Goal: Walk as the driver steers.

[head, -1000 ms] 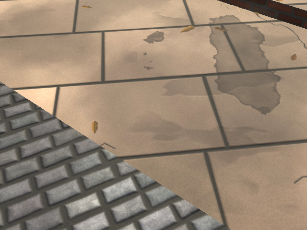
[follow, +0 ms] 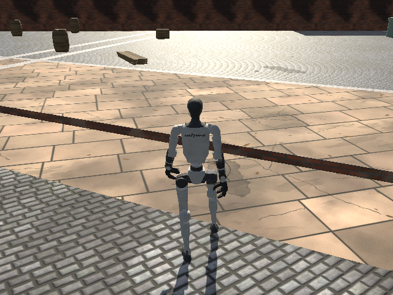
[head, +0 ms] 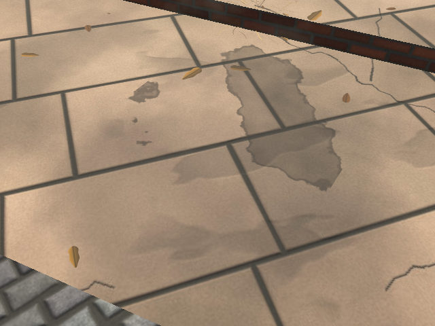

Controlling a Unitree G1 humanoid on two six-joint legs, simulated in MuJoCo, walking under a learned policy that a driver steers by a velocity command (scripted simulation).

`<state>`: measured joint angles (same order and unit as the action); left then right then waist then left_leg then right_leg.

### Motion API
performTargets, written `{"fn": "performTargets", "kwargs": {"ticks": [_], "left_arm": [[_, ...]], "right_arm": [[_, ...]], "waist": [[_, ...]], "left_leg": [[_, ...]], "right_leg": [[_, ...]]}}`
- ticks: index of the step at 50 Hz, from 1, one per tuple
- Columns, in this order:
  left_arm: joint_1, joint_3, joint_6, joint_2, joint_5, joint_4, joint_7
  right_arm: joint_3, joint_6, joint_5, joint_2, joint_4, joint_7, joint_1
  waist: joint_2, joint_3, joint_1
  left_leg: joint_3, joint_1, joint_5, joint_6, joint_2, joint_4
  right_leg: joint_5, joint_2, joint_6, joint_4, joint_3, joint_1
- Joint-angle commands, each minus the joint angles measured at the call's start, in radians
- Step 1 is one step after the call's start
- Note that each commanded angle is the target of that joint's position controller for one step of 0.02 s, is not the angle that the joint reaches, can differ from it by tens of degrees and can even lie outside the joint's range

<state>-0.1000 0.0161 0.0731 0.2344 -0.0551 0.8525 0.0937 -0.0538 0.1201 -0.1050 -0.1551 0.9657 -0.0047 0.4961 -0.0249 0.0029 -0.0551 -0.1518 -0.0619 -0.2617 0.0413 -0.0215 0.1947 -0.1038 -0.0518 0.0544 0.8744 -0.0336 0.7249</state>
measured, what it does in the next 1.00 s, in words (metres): goes down, turning right: right foot, then left foot 0.15 m lower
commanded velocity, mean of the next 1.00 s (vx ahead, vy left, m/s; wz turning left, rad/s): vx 0.50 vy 0.00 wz -0.32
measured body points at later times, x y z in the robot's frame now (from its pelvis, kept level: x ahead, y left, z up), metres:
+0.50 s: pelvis +0.30 -0.04 -0.02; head +0.31 -0.04 +0.43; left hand +0.31 +0.20 -0.17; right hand +0.43 -0.29 -0.12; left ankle +0.46 +0.09 -0.69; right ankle +0.24 -0.12 -0.75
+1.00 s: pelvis +0.64 -0.02 -0.16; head +0.65 +0.00 +0.29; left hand +0.86 +0.16 -0.27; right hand +0.52 -0.22 -0.30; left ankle +0.65 +0.06 -0.90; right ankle +0.72 -0.20 -0.80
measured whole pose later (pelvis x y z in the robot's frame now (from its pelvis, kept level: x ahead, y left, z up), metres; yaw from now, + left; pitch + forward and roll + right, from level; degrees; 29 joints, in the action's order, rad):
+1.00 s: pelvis +0.64 -0.02 -0.16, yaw -18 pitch +1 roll +1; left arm -0.17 0.03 0.06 0.21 0.01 0.79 -0.04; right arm -0.01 0.09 0.00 -0.16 1.04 0.00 0.46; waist -0.05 0.03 -0.03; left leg -0.09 0.21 -0.27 0.08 -0.06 0.45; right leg 0.02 -0.08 0.01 1.13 -0.03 0.82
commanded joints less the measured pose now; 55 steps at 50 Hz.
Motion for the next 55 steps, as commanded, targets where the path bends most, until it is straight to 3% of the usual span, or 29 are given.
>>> {"fn": "performTargets", "kwargs": {"ticks": [1, 7, 10, 11, 12, 13, 14, 15, 18, 20, 22, 23, 25, 26, 28, 30, 31, 33, 35, 36, 37, 38, 39, 40, 41, 43, 44, 46, 55], "left_arm": [[0.132, 0.005, -0.006, 0.023, 0.004, -0.095, 0.009], [0.185, 0.039, -0.011, 0.071, 0.013, -0.13, 0.0], [-0.04, 0.071, 0.017, 0.135, 0.047, -0.075, -0.025], [-0.276, 0.09, 0.028, 0.165, 0.038, 0.001, -0.051], [-0.547, 0.084, 0.019, 0.174, 0.046, 0.072, -0.059], [-0.739, 0.091, 0.025, 0.172, -0.001, 0.153, -0.067], [-0.627, 0.111, 0.062, 0.203, -0.008, 0.14, -0.072], [-0.439, 0.088, 0.071, 0.15, 0.003, 0.105, -0.067], [-0.094, 0.015, 0.079, 0.02, 0.016, 0.006, -0.03], [-0.067, 0.028, 0.092, 0.074, 0.008, -0.014, -0.032], [-0.162, 0.052, 0.083, 0.148, -0.012, 0.015, -0.036], [-0.21, 0.047, 0.081, 0.141, -0.047, 0.029, -0.031], [-0.228, 0.047, 0.082, 0.139, -0.034, 0.001, -0.03], [-0.277, 0.034, 0.092, 0.088, -0.044, 0.033, -0.048], [-0.609, 0.022, 0.088, 0.03, 0.0, 0.11, -0.118], [-0.782, 0.013, 0.057, 0.005, 0.019, 0.15, -0.143], [-0.645, -0.003, 0.044, -0.014, 0.038, 0.091, -0.133], [-0.459, 0.0, 0.024, 0.143, -0.054, 0.051, -0.045], [-0.372, 0.006, 0.038, 0.153, -0.014, 0.004, -0.017], [-0.401, 0.033, 0.019, 0.141, 0.133, 0.051, -0.075], [-0.457, 0.017, 0.022, 0.063, 0.135, 0.117, -0.092], [-0.618, -0.007, 0.03, -0.055, 0.147, 0.135, -0.096], [-0.698, -0.007, 0.035, -0.028, 0.143, 0.087, -0.12], [-0.538, -0.011, 0.031, -0.015, 0.165, 0.001, -0.145], [-0.329, -0.004, 0.016, 0.021, 0.144, -0.031, -0.161], [-0.272, -0.001, -0.021, 0.011, 0.102, -0.071, -0.157], [-0.264, 0.011, -0.03, 0.016, 0.092, -0.061, -0.146], [-0.283, 0.026, -0.027, 0.011, 0.066, -0.06, -0.14], [0.177, 0.021, -0.006, -0.007, 0.075, -0.178, -0.08]], "right_arm": [[0.028, 0.006, 0.003, -0.148, 0.019, 0.023, 0.092], [0.053, -0.009, 0.001, -0.194, 0.071, 0.038, 0.12], [0.083, -0.012, -0.006, -0.279, 0.053, 0.026, 0.071], [0.064, -0.005, -0.039, -0.238, 0.063, 0.038, 0.115], [0.046, 0.002, -0.047, -0.174, 0.028, 0.062, 0.153], [0.036, 0.006, 0.022, -0.148, -0.048, 0.105, -0.052], [0.04, 0.018, 0.059, -0.146, -0.135, 0.088, -0.291], [0.054, 0.018, 0.044, -0.208, -0.155, 0.061, -0.308], [0.017, -0.041, -0.003, -0.082, -0.161, 0.013, -0.178], [0.026, -0.062, 0.019, -0.131, -0.173, 0.01, -0.141], [0.005, -0.071, 0.024, -0.084, -0.211, 0.032, -0.23], [-0.008, -0.065, -0.005, -0.057, -0.175, 0.061, -0.127], [0.02, -0.052, -0.008, -0.135, -0.186, 0.073, -0.09], [0.016, -0.044, 0.006, -0.157, -0.228, 0.07, -0.24], [0.022, -0.036, -0.018, -0.173, -0.297, 0.052, -0.533], [0.018, -0.022, -0.011, -0.123, -0.305, 0.057, -0.653], [-0.004, -0.025, -0.008, -0.092, -0.263, 0.066, -0.633], [0.001, -0.051, 0.02, -0.097, -0.255, 0.067, -0.492], [0.054, -0.053, 0.035, -0.222, -0.187, 0.063, -0.223], [0.122, -0.047, 0.207, -0.259, -0.176, 0.01, -0.079], [0.124, -0.047, 0.192, -0.288, -0.104, -0.004, 0.135], [0.107, -0.044, 0.116, -0.273, -0.058, 0.011, 0.208], [0.133, -0.06, 0.128, -0.335, -0.048, 0.026, 0.153], [0.138, -0.069, 0.152, -0.333, -0.033, 0.034, 0.09], [0.103, -0.065, 0.127, -0.189, -0.057, 0.03, -0.005], [0.066, -0.024, 0.108, -0.135, -0.069, 0.039, -0.198], [0.051, -0.013, 0.1, -0.081, -0.047, 0.039, -0.227], [0.059, -0.006, 0.091, -0.12, -0.033, 0.024, -0.22], [0.099, -0.043, 0.13, -0.171, 0.062, -0.039, 0.068]], "waist": [[0.091, -0.11, 0.003], [0.12, -0.11, 0.049], [0.133, -0.032, 0.154], [0.086, 0.113, 0.198], [-0.104, 0.382, 0.251], [-0.056, 0.37, 0.348], [-0.016, 0.031, 0.348], [0.057, -0.01, 0.251], [-0.008, -0.087, 0.003], [0.014, -0.066, -0.022], [0.004, -0.06, 0.031], [-0.017, -0.047, 0.012], [-0.005, -0.051, -0.003], [-0.011, -0.069, 0.068], [-0.04, -0.078, 0.299], [-0.037, -0.078, 0.384], [0.054, -0.11, 0.36], [-0.048, -0.147, 0.162], [0.068, -0.127, -0.02], [0.008, 0.039, -0.078], [0.046, 0.111, -0.151], [0.226, 0.252, -0.07], [0.415, 0.307, 0.013], [0.332, 0.226, 0.017], [0.083, 0.074, -0.023], [0.005, -0.078, 0.088], [0.063, -0.11, 0.118], [0.14, -0.104, 0.138], [0.06, -0.057, -0.023]], "left_leg": [[0.047, 0.079, 0.504, 0.159, 0.269, -0.106], [-0.033, -0.073, 0.861, 0.102, 0.297, 0.025], [-0.095, 0.056, 1.237, 0.043, 0.283, 0.353], [-0.063, 0.367, 1.087, -0.02, 0.269, 0.645], [-0.014, 0.775, 0.185, -0.193, 0.078, 1.18], [0.166, 1.006, -0.305, -0.136, -0.029, 1.384], [0.286, 1.149, -0.258, -0.092, 0.047, 1.371], [0.297, 1.032, -0.171, -0.075, 0.087, 1.286], [0.268, 0.613, -0.175, -0.029, 0.138, 1.064], [0.204, 0.522, -0.098, -0.051, 0.129, 0.873], [0.098, 0.35, 0.086, -0.073, 0.089, 0.711], [0.119, 0.248, 0.353, -0.056, 0.096, 0.854], [0.072, 0.238, 0.266, -0.058, 0.065, 0.863], [0.281, 0.546, 0.419, -0.071, 0.169, 0.757], [0.31, 1.272, 0.376, -0.081, 0.171, 0.515], [0.263, 1.413, 0.388, -0.065, 0.163, 0.421], [0.23, 1.104, 0.717, -0.034, 0.183, 0.12], [0.108, 0.335, 0.843, -0.044, 0.139, 0.434], [0.067, 0.025, 0.668, -0.052, 0.125, 0.385], [0.175, -0.024, 0.349, -0.014, 0.09, 0.304], [0.288, -0.174, 0.572, 0.049, 0.239, 0.377], [0.356, -0.379, 0.811, 0.067, 0.349, 0.594], [0.676, -0.349, 0.605, 0.149, 0.44, 0.373], [0.892, -0.288, -0.056, 0.233, 0.494, 0.116], [0.833, -0.075, -0.27, 0.2, 0.449, 0.006], [0.717, 0.309, -0.164, 0.165, 0.41, 0.031], [0.584, 0.431, -0.089, 0.132, 0.348, 0.065], [0.333, 0.567, 0.125, 0.115, 0.196, 0.021], [0.274, 0.077, 0.439, 0.076, 0.24, 0.003]], "right_leg": [[-0.069, -0.001, -0.015, -0.148, 0.028, 0.0], [0.196, 0.068, 0.051, -0.211, 0.092, -0.106], [0.185, 0.172, 0.096, -0.275, 0.148, -0.481], [0.034, 0.146, 0.193, -0.129, 0.043, -0.921], [0.01, -0.096, 0.447, -0.219, -0.402, -1.442], [0.104, -0.22, 0.44, -0.423, -0.685, -1.474], [0.192, -0.186, 0.312, -0.459, -0.549, -1.209], [0.222, -0.175, 0.297, -0.499, -0.488, -0.931], [0.347, -0.103, 0.307, -0.636, -0.381, -0.225], [0.378, -0.034, 0.254, -0.656, -0.275, -0.105], [0.315, 0.06, 0.2, -0.608, -0.145, 0.028], [0.318, 0.06, 0.183, -0.515, -0.137, 0.096], [0.287, 0.042, 0.195, -0.401, -0.175, 0.065], [0.41, -0.026, 0.175, -0.318, -0.304, -0.235], [0.538, -0.096, 0.205, -0.088, -0.475, -0.983], [0.496, -0.084, 0.198, 0.016, -0.525, -1.081], [0.603, -0.006, 0.167, -0.003, -0.401, -0.746], [0.74, 0.013, 0.188, -0.114, -0.387, 0.036], [0.699, 0.042, 0.115, 0.05, -0.321, 0.093], [0.328, 0.072, 0.068, 0.275, -0.259, -0.154], [0.631, 0.132, 0.001, 0.737, -0.268, -0.085], [1.02, 0.202, -0.03, 1.218, -0.227, 0.139], [0.877, 0.155, -0.069, 1.359, -0.151, 0.237], [0.701, 0.106, -0.069, 1.264, -0.055, 0.42], [0.55, 0.051, -0.042, 1.219, -0.016, 0.428], [0.359, -0.032, -0.006, 0.967, -0.072, 0.296], [0.295, -0.063, 0.015, 0.837, -0.112, 0.238], [0.184, -0.055, -0.015, 0.482, -0.052, 0.051], [-0.059, -0.001, -0.039, -0.247, -0.002, 0.056]]}}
